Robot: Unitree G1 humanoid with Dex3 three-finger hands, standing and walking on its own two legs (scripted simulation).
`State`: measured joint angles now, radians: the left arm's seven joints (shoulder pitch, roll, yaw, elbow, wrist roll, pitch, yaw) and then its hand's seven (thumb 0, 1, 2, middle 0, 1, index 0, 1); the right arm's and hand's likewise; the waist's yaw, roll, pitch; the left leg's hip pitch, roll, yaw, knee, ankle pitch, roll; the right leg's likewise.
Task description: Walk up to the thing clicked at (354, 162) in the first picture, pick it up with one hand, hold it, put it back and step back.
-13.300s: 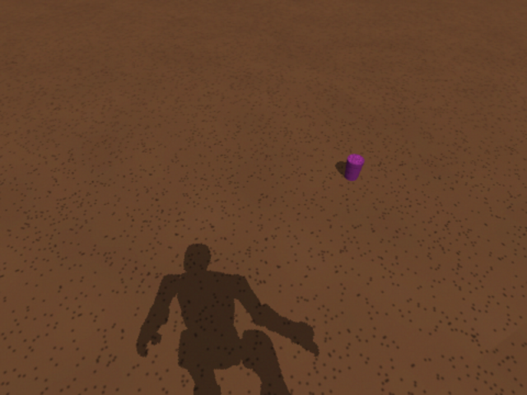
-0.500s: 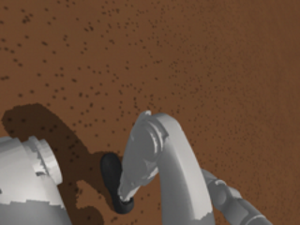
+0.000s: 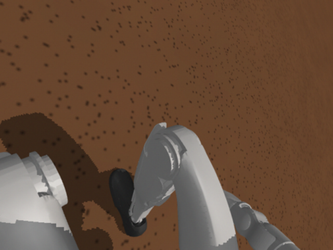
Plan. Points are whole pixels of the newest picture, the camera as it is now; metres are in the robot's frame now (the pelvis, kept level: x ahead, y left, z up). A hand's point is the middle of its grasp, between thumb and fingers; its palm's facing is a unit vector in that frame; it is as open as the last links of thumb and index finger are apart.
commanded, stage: settle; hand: left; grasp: from the side
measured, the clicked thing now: out of the picture +0.43 +0.31 -0.22
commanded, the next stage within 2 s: lift in 1.88 s
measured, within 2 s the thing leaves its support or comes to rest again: leaves its support in 0.18 s
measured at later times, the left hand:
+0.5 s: hand out of the picture +0.40 +0.34 -0.10, palm faces +0.39 -0.92 -0.03, open 11.6 cm
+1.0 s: hand out of the picture +0.39 +0.34 -0.02, palm faces +0.38 -0.92 -0.07, open 11.6 cm
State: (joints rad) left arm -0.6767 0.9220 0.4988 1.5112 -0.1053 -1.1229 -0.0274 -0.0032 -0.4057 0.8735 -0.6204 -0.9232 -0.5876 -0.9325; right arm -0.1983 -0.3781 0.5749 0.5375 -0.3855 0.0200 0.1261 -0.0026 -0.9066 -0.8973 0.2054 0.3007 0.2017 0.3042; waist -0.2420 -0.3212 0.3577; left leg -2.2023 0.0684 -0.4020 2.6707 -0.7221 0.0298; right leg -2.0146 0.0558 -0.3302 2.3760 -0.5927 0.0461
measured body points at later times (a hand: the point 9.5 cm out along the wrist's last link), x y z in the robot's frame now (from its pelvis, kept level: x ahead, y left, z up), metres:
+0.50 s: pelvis +0.00 -0.01 +0.02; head +0.20 +0.18 +0.38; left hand +0.37 +0.39 -0.09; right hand +0.20 -0.24 -0.03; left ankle +0.08 +0.12 -0.25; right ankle +0.15 -0.11 -0.25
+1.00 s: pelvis +0.02 -0.02 +0.05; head +0.22 +0.11 +0.43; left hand +0.36 +0.38 -0.01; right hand +0.21 -0.24 -0.06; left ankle +0.08 +0.12 -0.25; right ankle +0.15 -0.11 -0.25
